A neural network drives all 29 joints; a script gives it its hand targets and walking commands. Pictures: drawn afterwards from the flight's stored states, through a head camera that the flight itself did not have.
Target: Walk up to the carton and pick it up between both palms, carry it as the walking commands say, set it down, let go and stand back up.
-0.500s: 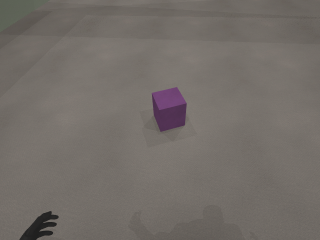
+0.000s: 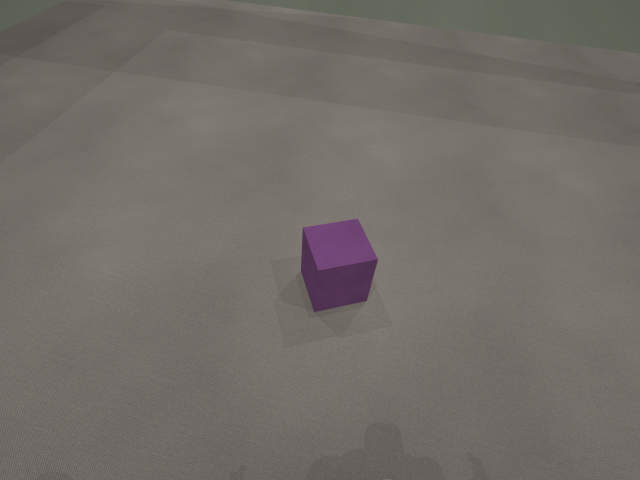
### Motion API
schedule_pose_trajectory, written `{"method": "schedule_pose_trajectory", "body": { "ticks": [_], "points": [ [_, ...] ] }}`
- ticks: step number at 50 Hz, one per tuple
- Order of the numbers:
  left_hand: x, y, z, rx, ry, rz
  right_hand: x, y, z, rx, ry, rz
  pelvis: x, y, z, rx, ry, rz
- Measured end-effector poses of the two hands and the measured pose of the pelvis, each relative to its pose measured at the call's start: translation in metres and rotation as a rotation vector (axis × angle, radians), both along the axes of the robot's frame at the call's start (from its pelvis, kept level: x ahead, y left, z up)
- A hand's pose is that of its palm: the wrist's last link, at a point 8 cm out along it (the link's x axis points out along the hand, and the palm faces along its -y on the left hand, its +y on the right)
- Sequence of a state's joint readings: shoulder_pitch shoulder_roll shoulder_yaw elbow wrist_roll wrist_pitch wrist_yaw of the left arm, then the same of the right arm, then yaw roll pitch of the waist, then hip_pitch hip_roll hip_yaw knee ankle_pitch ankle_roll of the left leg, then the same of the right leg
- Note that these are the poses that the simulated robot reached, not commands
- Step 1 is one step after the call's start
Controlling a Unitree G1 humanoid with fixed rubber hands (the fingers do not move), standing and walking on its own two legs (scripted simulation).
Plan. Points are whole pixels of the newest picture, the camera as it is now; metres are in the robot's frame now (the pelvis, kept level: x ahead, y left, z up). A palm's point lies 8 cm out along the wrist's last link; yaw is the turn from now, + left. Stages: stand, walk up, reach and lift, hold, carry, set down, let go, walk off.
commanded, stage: walk up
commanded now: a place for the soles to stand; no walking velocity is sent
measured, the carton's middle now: (335, 265) +0.97 -0.09 -0.64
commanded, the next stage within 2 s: none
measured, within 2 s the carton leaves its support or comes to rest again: neither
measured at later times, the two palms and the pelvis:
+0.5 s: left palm (79, 421) +0.23 +0.32 -0.07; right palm (571, 399) +0.28 -0.36 -0.08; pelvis +0.18 -0.03 +0.00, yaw +2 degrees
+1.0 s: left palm (156, 297) +0.43 +0.28 -0.08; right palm (550, 340) +0.39 -0.39 -0.11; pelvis +0.32 -0.06 -0.02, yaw +2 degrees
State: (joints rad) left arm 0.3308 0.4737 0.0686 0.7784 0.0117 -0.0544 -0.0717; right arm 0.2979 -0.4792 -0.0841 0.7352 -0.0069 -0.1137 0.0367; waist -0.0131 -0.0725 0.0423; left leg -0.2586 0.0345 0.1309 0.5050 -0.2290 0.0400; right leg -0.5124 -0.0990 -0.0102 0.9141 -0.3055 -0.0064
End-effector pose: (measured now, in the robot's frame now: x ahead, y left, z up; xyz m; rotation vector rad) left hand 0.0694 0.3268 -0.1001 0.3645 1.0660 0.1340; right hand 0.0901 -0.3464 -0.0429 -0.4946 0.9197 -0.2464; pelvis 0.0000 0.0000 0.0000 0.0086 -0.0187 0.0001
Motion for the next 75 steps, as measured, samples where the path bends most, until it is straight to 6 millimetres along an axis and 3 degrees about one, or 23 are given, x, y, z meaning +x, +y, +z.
{"method": "schedule_pose_trajectory", "body": {
  "ticks": [6,11,14,20,25,29,34,38,41,45,51,56,61,67,75],
  "points": [
    [0.09,-0.016,0.016,0.017,-0.058,-0.067,-0.004,-0.023,-0.016,0.018,0.087,-0.077,0.045,-0.013,-0.001,0.011,-0.005,-0.012],
    [0.161,-0.03,0.029,0.085,-0.166,-0.094,0.022,-0.04,-0.046,0.055,0.143,-0.089,0.087,-0.035,-0.015,0.006,-0.008,-0.016],
    [0.173,-0.031,0.039,0.109,-0.183,-0.066,0.054,-0.036,-0.055,0.085,0.147,-0.068,0.106,-0.04,-0.012,0.001,-0.008,-0.006],
    [0.166,-0.022,0.044,0.121,-0.12,0.019,0.123,-0.024,-0.051,0.117,0.152,0.016,0.146,-0.04,-0.002,-0.012,0.0,0.017],
    [0.163,-0.008,0.026,0.09,-0.047,0.068,0.187,-0.014,-0.037,0.088,0.11,0.064,0.182,-0.031,-0.004,-0.017,0.003,0.028],
    [0.183,-0.005,0.001,0.06,-0.011,0.077,0.229,-0.015,-0.028,0.022,0.033,0.065,0.211,-0.02,-0.016,-0.01,0.001,0.031],
    [0.234,-0.021,-0.006,0.017,-0.007,0.029,0.243,-0.025,-0.01,-0.013,0.022,0.01,0.242,-0.023,-0.008,0.002,-0.002,0.016],
    [0.276,-0.032,-0.001,0.008,-0.014,-0.009,0.244,-0.04,-0.008,-0.023,0.052,-0.026,0.266,-0.03,-0.005,0.001,-0.003,0.009],
    [0.31,-0.041,0.005,0.03,-0.036,-0.026,0.247,-0.052,-0.019,-0.013,0.09,-0.051,0.284,-0.039,-0.007,-0.002,-0.004,0.01],
    [0.346,-0.048,0.008,0.091,-0.088,-0.026,0.264,-0.06,-0.048,0.025,0.136,-0.056,0.306,-0.056,-0.02,-0.004,-0.006,0.014],
    [0.36,-0.047,0.02,0.124,-0.093,0.024,0.304,-0.04,-0.068,0.088,0.177,-0.015,0.327,-0.058,-0.016,-0.003,-0.004,0.03],
    [0.365,-0.039,0.009,0.112,-0.072,0.066,0.328,-0.033,-0.073,0.076,0.188,0.003,0.341,-0.053,-0.021,-0.002,-0.007,0.043],
    [0.37,-0.053,-0.005,0.065,-0.03,0.089,0.368,-0.031,-0.063,0.08,0.144,0.006,0.355,-0.055,-0.016,-0.015,-0.009,0.05],
    [0.385,-0.061,-0.004,0.039,-0.028,0.096,0.411,-0.026,-0.048,0.085,0.085,0.019,0.363,-0.054,-0.007,-0.014,-0.011,0.053],
    [0.395,-0.056,0.007,0.041,-0.018,0.117,0.43,-0.016,-0.04,0.106,0.088,0.018,0.368,-0.052,0.005,-0.013,-0.018,0.054]
  ]
}}
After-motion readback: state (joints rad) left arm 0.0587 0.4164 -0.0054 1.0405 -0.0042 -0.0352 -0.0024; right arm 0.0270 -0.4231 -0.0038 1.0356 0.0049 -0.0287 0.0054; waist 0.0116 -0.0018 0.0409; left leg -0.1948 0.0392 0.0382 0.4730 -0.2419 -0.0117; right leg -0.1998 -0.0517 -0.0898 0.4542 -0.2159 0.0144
